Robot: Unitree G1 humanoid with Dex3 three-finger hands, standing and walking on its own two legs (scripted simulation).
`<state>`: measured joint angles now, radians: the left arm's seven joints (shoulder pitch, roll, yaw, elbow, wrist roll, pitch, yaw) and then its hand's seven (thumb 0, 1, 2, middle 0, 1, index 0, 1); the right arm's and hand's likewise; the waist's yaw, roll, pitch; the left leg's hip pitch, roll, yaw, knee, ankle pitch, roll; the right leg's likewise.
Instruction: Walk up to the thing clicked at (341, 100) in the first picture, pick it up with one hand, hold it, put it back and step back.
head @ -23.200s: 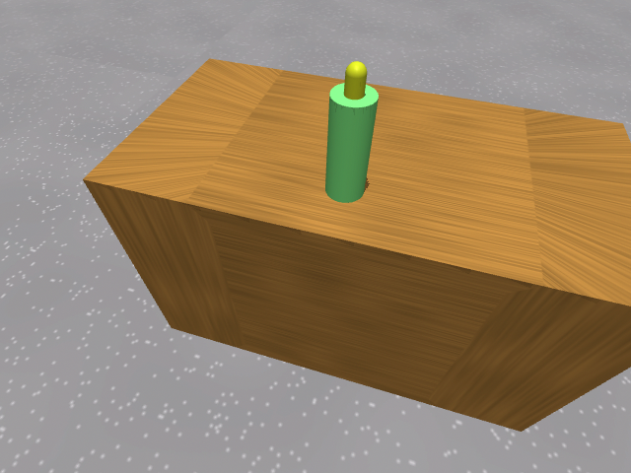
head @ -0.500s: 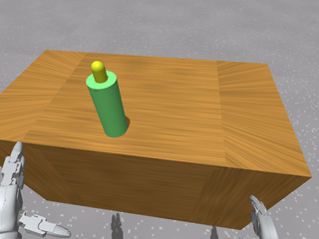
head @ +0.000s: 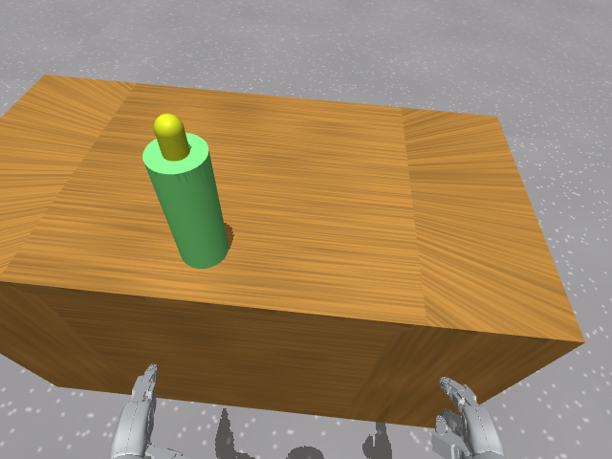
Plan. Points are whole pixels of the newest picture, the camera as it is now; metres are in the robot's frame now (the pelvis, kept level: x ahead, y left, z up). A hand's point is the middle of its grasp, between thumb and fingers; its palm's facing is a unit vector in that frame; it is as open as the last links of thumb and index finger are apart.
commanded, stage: home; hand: left
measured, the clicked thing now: (188, 195) +0.46 +0.18 +0.07
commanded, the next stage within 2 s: none
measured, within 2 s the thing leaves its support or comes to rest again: neither
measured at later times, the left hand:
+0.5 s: hand out of the picture +0.14 +0.21 -0.13, palm faces -0.07 -0.93 -0.35, open 17.5 cm
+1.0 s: hand out of the picture +0.02 +0.25 -0.15, palm faces -0.06 -0.93 -0.37, open 17.5 cm
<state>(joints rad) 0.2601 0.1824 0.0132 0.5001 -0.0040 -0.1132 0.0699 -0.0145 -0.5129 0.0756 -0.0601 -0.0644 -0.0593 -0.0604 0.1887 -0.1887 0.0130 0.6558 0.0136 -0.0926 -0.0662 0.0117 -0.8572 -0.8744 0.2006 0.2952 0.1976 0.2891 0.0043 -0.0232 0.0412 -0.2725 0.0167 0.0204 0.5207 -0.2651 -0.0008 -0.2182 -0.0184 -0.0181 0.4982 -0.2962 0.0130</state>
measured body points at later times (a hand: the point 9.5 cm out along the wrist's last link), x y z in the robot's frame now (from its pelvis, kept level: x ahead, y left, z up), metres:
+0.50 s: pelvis +0.00 +0.00 +0.00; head +0.01 -0.01 +0.45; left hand +0.14 +0.26 -0.10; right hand +0.12 -0.27 -0.12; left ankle +0.00 +0.12 -0.74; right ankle -0.02 -0.13 -0.74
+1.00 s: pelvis -0.03 -0.01 +0.01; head -0.03 -0.01 +0.46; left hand +0.03 +0.30 -0.12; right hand +0.03 -0.31 -0.13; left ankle +0.00 +0.12 -0.74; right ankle -0.02 -0.13 -0.74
